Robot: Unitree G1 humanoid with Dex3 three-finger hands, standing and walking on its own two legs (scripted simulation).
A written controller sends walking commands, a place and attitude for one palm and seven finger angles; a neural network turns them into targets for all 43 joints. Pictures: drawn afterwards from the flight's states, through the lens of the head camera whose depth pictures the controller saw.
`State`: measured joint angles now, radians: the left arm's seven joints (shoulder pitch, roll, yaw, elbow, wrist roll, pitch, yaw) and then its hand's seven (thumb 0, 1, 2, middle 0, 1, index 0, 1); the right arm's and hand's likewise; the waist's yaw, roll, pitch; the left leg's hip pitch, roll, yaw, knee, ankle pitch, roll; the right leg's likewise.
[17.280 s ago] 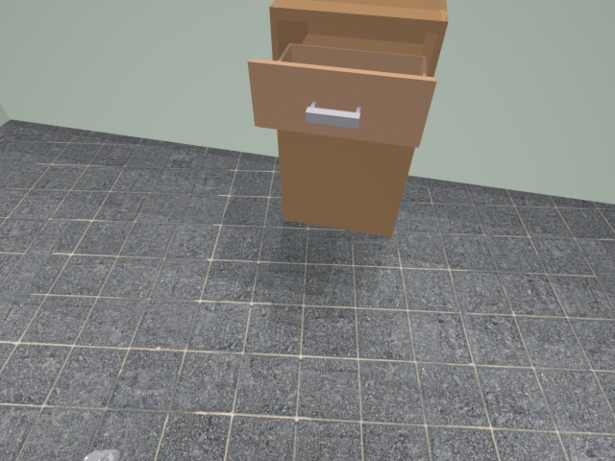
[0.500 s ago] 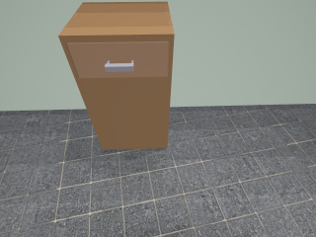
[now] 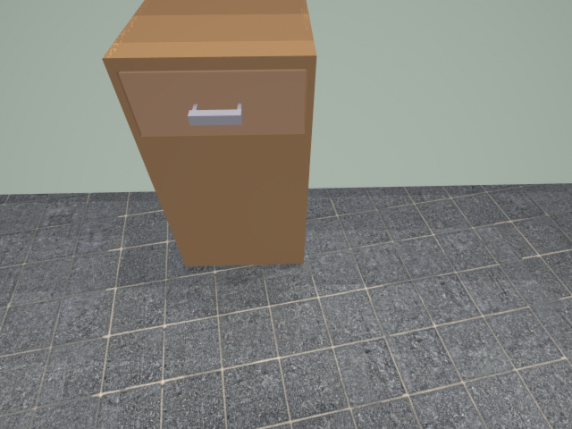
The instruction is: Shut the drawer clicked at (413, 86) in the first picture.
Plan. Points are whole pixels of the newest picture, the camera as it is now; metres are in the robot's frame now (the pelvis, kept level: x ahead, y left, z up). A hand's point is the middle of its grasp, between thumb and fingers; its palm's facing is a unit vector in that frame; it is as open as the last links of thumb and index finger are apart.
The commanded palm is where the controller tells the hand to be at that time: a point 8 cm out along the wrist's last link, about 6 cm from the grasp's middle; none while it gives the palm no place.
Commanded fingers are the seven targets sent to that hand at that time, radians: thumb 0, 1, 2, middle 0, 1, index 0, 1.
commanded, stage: look to check the result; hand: left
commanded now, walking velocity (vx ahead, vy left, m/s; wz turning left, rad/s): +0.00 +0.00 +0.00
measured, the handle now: (216, 112) +0.83 +0.22 -0.01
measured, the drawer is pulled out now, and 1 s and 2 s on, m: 0.00 0.00 0.00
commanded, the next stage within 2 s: stand and wait in 0.24 s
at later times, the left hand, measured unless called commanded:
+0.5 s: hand out of the picture +0.00 +0.15 -0.17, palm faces +0.03 -0.98 -0.19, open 7.4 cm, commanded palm none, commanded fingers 0.00 0.90 0.90 -0.20 -0.30 -0.20 -0.30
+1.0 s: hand out of the picture +0.00 +0.14 -0.17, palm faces +0.04 -0.98 -0.19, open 7.4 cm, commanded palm none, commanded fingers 0.00 0.90 0.90 -0.20 -0.30 -0.20 -0.30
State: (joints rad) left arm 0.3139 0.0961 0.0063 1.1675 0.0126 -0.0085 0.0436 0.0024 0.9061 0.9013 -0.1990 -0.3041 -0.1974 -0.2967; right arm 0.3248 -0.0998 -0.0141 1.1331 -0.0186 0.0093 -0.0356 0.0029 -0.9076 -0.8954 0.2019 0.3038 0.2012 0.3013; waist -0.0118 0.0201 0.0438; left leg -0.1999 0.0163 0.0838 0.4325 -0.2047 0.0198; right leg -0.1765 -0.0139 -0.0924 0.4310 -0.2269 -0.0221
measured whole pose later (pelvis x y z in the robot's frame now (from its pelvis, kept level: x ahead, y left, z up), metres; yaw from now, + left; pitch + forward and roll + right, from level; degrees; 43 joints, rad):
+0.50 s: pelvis +0.01 -0.01 +0.00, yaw +0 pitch -2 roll +0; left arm 0.28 0.11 0.01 1.16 0.01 -0.01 0.04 0.00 0.91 0.90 -0.20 -0.30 -0.20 -0.30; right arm 0.31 -0.11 -0.01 1.15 -0.02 0.01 -0.04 0.00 -0.91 -0.90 0.20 0.30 0.20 0.30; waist -0.01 0.02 0.05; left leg -0.17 0.03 0.08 0.41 -0.21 0.00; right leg -0.15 0.00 -0.10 0.41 -0.24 -0.03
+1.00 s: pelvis +0.02 -0.02 +0.00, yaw +0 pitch -2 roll +0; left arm 0.29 0.10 0.00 1.17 0.01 -0.02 0.04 0.00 0.91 0.90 -0.20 -0.30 -0.20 -0.30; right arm 0.30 -0.11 -0.01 1.16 -0.02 0.01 -0.04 0.00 -0.91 -0.90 0.20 0.30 0.20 0.30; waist -0.01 0.02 0.05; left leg -0.15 0.04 0.07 0.40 -0.22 -0.01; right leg -0.12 0.02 -0.10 0.39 -0.24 -0.05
